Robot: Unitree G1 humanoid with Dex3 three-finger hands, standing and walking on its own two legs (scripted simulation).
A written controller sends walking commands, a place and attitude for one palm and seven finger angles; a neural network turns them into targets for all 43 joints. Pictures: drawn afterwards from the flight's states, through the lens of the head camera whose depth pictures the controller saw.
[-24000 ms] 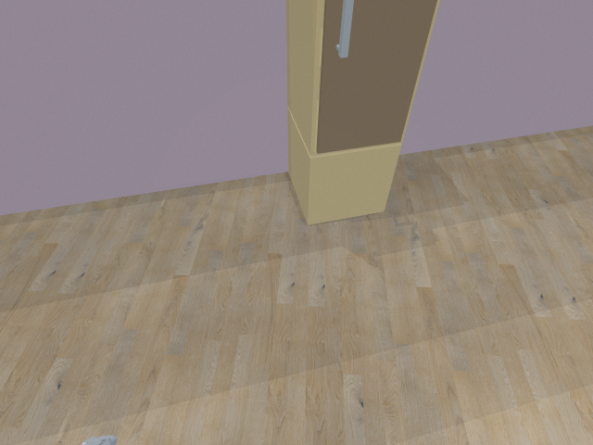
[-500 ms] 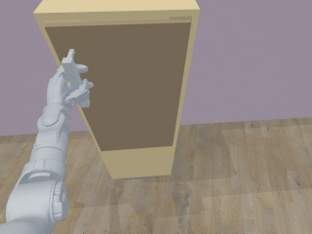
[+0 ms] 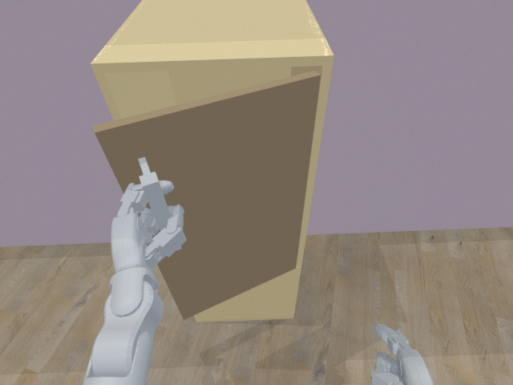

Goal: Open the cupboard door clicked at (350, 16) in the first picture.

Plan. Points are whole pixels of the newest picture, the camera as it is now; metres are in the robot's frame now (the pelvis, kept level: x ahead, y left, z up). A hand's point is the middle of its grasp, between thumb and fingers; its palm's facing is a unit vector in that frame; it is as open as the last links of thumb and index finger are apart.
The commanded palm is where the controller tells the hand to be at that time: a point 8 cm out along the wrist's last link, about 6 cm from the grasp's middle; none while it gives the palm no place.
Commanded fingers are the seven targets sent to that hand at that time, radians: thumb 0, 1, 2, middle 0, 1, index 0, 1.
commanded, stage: pull the door open along its arc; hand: left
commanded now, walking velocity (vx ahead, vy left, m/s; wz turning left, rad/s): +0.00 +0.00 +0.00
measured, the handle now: (159, 207) +0.35 +0.18 +0.12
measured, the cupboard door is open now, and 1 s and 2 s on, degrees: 24 44 40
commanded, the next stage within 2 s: open thumb and fingers to let go in 0.98 s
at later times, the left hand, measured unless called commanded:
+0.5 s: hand (216, 259) +0.25 +0.07 +0.13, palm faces +0.47 -0.88 -0.01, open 6.0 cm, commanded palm +0.21 +0.11 +0.12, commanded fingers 0.00 0.90 0.90 -0.40 -1.35 -0.40 -1.35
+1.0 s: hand (228, 273) +0.23 +0.06 +0.13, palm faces +0.35 -0.94 +0.00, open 6.2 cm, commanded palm +0.19 +0.10 +0.12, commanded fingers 0.00 0.90 0.90 -0.40 -1.35 -0.40 -1.35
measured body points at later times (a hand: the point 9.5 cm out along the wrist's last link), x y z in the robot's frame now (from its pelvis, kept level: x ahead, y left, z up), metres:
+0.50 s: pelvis -0.01 -0.04 +0.00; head -0.03 -0.07 +0.45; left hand +0.22 +0.12 +0.13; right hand +0.21 -0.22 -0.09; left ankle -0.02 +0.11 -0.73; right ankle -0.03 -0.11 -0.73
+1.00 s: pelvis -0.02 -0.02 +0.00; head -0.06 -0.05 +0.45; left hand +0.21 +0.10 +0.13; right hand +0.18 -0.22 -0.09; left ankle -0.02 +0.11 -0.73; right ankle -0.03 -0.11 -0.73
